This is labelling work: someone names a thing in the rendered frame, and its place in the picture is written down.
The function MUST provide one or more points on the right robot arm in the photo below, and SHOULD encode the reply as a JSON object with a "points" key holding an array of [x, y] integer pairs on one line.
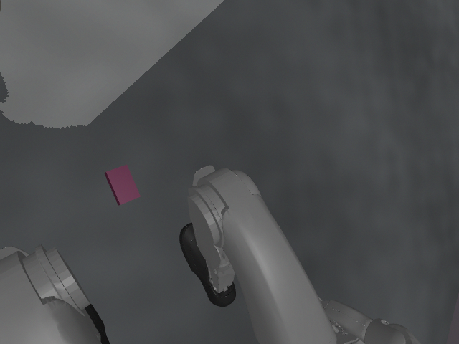
{"points": [[379, 331]]}

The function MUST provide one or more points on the right robot hand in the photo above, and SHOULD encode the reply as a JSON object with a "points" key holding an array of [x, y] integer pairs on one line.
{"points": [[351, 323]]}

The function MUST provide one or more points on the left robot foot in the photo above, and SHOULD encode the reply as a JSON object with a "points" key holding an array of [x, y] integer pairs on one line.
{"points": [[98, 323]]}

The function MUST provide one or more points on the right robot foot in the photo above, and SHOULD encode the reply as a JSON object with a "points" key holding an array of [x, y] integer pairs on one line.
{"points": [[198, 266]]}

